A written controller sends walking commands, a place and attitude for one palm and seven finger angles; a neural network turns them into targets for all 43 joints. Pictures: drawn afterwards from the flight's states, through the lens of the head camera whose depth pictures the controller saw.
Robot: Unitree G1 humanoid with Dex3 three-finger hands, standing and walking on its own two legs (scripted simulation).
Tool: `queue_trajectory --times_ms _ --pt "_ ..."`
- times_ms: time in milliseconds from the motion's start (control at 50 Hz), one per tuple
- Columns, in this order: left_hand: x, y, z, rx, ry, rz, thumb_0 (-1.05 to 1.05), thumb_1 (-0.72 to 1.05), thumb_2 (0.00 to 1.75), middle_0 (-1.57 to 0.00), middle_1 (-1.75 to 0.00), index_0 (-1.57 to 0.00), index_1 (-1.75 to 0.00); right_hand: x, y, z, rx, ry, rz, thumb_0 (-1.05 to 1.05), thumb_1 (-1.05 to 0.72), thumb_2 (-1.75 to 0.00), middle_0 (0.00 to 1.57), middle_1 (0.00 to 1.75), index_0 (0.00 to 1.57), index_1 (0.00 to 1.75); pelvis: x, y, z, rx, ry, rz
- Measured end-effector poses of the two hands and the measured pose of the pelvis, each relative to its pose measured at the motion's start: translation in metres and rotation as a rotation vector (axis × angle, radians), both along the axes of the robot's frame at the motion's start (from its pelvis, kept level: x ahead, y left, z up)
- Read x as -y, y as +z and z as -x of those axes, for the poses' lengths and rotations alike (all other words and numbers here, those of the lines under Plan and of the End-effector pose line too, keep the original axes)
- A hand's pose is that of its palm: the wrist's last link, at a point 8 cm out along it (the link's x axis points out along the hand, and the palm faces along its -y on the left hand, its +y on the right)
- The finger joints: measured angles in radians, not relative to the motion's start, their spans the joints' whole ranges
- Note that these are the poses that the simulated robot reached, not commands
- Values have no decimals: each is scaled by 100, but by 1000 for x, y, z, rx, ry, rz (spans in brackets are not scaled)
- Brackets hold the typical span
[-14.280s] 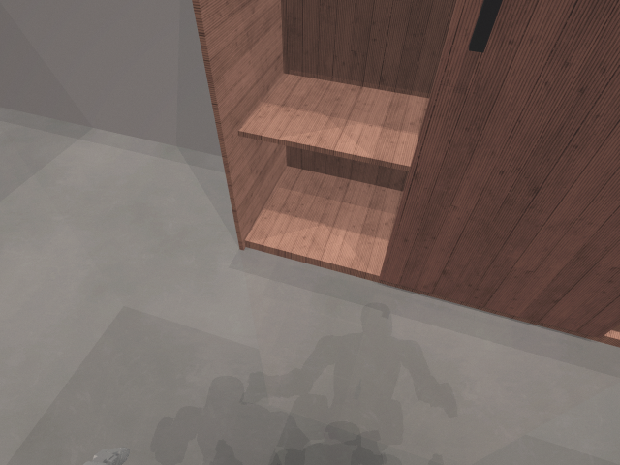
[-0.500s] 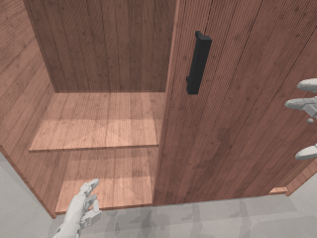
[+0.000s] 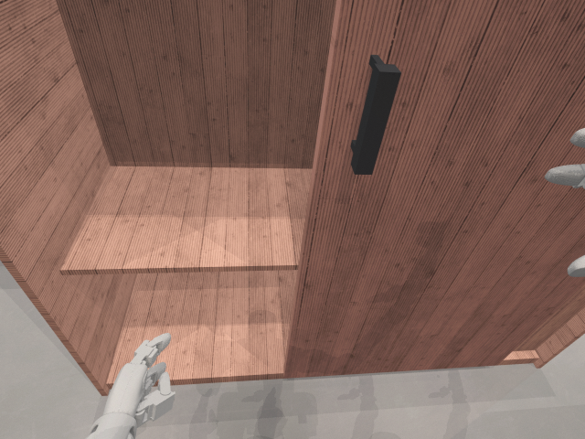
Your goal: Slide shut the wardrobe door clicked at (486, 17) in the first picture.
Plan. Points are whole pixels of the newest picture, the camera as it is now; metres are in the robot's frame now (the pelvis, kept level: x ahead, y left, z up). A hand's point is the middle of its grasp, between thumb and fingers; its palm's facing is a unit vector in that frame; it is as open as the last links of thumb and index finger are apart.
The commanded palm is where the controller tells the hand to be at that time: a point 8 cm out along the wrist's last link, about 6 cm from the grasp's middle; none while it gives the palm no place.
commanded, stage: raise the hand with hooked fingers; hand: right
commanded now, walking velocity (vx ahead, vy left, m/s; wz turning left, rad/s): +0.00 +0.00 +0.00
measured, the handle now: (368, 115) +0.48 -0.09 +0.25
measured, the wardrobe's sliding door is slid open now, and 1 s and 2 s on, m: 0.57 0.57 0.57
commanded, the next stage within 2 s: move the hooked fingers beside the handle in 0.08 s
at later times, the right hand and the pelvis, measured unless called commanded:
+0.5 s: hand (547, 187) +0.32 -0.26 +0.26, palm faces +0.01 +0.99 -0.14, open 14.0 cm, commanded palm +0.28 -0.30 +0.27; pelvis +0.01 +0.00 +0.00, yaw -1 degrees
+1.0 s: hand (494, 161) +0.37 -0.22 +0.26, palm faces -0.01 +1.00 -0.10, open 14.0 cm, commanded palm +0.33 -0.27 +0.26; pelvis +0.02 +0.01 +0.00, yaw +0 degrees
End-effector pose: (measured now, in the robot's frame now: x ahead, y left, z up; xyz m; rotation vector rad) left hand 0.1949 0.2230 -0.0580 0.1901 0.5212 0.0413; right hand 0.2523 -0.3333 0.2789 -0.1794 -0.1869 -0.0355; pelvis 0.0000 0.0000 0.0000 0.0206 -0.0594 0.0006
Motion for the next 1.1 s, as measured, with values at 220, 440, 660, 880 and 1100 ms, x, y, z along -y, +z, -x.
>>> queue_trajectory --times_ms 220,440,660,880,1100 --pt "8 -3 -12 -7 -31 23 1 90 90 -20 -30 -20 -30 -1 -6 -5 -45 17 -4 -1 50 -30 31 120 31 120 -2 0 -5 -14 -6 0" --pt "4 -4 -18 -22 -27 11 1 90 90 -20 -30 -20 -30 -11 -13 -32 -56 22 -35 -1 51 -30 31 120 31 120 -4 1 -9 -19 -14 1" --pt "-6 -7 -13 -47 17 31 1 90 90 -20 -30 -20 -30 -31 -9 -55 -36 55 -39 -1 50 -30 31 120 31 120 -6 2 -19 -33 8 8" --pt "-14 -14 -13 -94 23 4 1 90 90 -20 -30 -20 -30 -44 -18 -73 -64 36 -62 -1 50 -30 31 120 30 120 -11 2 -19 -31 -8 9" --pt "-19 -14 -11 -95 53 38 1 90 90 -20 -30 -20 -30 -62 -16 -101 -79 44 -82 -1 50 -30 31 120 30 120 -16 3 -24 -39 10 15"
